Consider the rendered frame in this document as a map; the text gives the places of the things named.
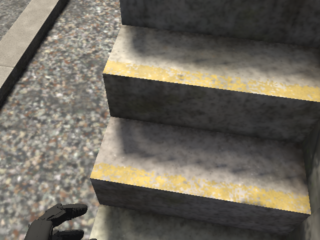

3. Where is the left robot hand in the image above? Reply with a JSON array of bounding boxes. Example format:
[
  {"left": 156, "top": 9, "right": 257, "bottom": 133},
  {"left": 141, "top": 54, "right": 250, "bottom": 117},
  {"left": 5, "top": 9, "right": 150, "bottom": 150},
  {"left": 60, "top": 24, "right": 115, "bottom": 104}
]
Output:
[{"left": 24, "top": 203, "right": 97, "bottom": 240}]

